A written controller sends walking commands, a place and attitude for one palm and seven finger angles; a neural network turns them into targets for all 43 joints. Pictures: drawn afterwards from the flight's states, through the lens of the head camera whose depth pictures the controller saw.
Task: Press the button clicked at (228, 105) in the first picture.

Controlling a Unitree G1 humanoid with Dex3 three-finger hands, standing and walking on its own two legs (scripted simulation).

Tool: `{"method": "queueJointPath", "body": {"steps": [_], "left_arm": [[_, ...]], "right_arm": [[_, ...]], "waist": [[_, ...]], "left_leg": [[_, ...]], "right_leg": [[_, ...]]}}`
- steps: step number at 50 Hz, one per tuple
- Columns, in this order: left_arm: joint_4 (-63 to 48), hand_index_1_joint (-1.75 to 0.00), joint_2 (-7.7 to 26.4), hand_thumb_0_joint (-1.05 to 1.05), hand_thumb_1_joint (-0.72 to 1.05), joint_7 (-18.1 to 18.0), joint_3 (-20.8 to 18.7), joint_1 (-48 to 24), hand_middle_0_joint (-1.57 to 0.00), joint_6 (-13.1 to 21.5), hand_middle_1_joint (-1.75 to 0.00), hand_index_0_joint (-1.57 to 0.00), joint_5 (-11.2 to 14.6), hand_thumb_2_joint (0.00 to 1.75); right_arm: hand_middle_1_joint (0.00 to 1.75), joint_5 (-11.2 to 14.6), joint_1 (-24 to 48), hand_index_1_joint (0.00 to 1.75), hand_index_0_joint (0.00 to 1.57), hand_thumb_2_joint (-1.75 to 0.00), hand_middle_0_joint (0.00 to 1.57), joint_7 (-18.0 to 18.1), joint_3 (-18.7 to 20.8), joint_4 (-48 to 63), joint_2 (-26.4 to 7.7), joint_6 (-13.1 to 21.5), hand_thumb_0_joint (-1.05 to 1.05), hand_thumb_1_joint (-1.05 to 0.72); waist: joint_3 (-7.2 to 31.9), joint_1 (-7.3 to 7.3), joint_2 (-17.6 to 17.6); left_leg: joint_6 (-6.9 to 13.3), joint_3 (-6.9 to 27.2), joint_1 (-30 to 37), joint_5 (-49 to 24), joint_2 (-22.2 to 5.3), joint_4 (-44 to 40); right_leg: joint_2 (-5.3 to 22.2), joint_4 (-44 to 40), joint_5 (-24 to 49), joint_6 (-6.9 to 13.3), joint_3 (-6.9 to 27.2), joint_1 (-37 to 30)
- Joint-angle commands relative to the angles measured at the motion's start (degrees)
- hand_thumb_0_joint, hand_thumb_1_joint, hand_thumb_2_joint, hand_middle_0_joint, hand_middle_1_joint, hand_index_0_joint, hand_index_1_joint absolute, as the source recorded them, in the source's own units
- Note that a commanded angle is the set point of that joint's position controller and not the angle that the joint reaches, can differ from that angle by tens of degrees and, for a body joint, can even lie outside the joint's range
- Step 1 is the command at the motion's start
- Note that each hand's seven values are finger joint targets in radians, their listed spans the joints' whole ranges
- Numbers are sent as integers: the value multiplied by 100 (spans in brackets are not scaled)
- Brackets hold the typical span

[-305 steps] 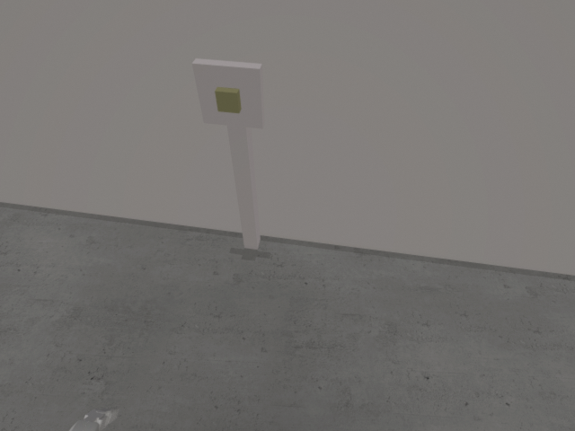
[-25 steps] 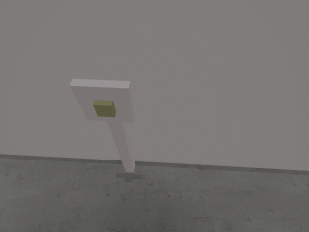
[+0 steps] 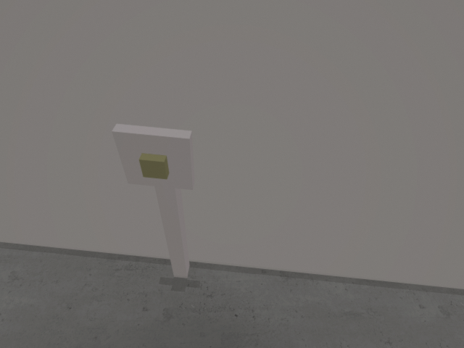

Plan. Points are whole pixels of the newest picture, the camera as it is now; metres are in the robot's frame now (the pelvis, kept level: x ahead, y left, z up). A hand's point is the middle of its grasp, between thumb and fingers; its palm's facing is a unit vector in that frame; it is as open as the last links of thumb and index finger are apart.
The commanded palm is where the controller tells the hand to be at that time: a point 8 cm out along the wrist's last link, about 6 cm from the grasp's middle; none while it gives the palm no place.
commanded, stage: come to a stop and stand still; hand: left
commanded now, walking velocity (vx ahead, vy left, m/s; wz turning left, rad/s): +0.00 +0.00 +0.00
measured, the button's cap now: (155, 165) +0.52 +0.23 -0.02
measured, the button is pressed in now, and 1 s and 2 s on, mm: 0 0 0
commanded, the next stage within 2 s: look again from close up in 1.30 s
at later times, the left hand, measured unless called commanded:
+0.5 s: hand out of the picture +0.03 +0.25 -0.16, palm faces -0.03 -0.96 -0.29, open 7.4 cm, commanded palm none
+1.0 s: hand out of the picture +0.07 +0.25 -0.16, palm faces -0.05 -0.97 -0.25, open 7.4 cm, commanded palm none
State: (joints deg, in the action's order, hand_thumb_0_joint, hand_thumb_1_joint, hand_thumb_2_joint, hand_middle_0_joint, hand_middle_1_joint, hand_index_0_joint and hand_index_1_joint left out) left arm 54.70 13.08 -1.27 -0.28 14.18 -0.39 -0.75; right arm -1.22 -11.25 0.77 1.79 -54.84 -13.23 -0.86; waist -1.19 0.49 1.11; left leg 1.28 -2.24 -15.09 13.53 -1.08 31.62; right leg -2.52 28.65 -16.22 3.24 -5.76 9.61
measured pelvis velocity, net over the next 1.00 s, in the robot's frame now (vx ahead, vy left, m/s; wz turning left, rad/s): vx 0.02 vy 0.04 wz -0.03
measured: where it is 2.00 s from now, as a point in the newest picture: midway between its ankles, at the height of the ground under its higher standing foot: outside the picture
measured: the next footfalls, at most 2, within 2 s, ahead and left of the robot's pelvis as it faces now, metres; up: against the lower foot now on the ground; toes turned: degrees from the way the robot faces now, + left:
none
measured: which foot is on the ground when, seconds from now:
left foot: down 0.00-1.00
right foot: down 0.00-1.00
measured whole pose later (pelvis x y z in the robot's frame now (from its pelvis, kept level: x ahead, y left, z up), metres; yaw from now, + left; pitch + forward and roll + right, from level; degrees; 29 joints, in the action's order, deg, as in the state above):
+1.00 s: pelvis +0.02 +0.04 +0.01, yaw -2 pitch -1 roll -1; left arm 62.5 14.4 -1.3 1.2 12.6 0.6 -0.8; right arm -0.4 -8.7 0.3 -0.1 -63.8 -14.2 0.9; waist -0.7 0.1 0.9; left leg 4.5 -5.4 -10.0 10.0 2.5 20.9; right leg 0.7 20.7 -13.0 -0.4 -2.5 6.5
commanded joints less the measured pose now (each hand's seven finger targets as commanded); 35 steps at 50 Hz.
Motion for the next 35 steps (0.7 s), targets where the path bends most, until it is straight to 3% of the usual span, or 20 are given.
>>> {"method": "queueJointPath", "body": {"steps": [1, 3, 9, 17, 24, 30, 35], "left_arm": [[-239, -30, 1016, 0, 90, -23, -237, -107, -20, 170, -30, -20, -20, 90], [-195, -30, 1037, 0, 90, -4, -228, -184, -20, 178, -30, -20, -23, 90], [-22, -30, 1119, 0, 90, 19, -213, -192, -20, 164, -30, -20, -31, 90], [229, -30, 1146, 0, 90, 15, -159, -71, -20, 173, -30, -20, -22, 90], [393, -30, 1094, 0, 90, -5, -93, 3, -20, 182, -30, -20, -18, 90], [483, -30, 1051, 0, 90, -38, -51, 29, -20, 201, -30, -20, -16, 90], [535, -30, 999, 0, 90, -52, -27, 20, -20, 182, -30, -20, -24, 90]], "right_arm": [[30, -24, 144, 30, 20, -90, 20, 30, 124, 326, -923, 160, 0, -90], [30, -34, 86, 30, 20, -90, 20, 16, 117, 261, -995, 160, 0, -90], [30, -37, 33, 30, 20, -90, 20, -21, 100, 51, -1150, 162, 0, -90], [30, 1, -9, 30, 20, -90, 20, -32, 58, -249, -1244, 212, 0, -90], [30, 33, -34, 30, 20, -90, 20, -28, 21, -458, -1215, 228, 0, -90], [30, 65, 22, 30, 20, -90, 20, -13, -12, -559, -1144, 263, 0, -90], [30, 69, 105, 30, 20, -90, 20, 0, -22, -618, -1109, 257, 0, -90]], "waist": [[-127, -37, -418], [-119, -76, -172], [-195, -71, -103], [-115, -15, -138], [-47, -32, -99], [201, -43, -91], [44, -48, -164]], "left_leg": [[224, 774, -88, 267, -524, -997], [199, 770, -51, 423, -499, -1074], [193, 894, -135, 895, -540, -1402], [196, 1019, -184, 872, -644, -1672], [179, 937, 43, 483, -658, -1666], [182, 785, 426, -577, -664, -1439], [167, 750, 500, -670, -667, -1476]], "right_leg": [[875, -1095, -183, -43, 1059, 221], [893, -1210, -466, -8, 1106, 310], [885, -1282, -844, 0, 1057, 440], [873, -1095, -298, -27, 941, 193], [900, -1062, 27, -48, 947, 160], [945, -1039, 651, -86, 950, -8], [940, -1073, 687, -126, 927, 47]]}}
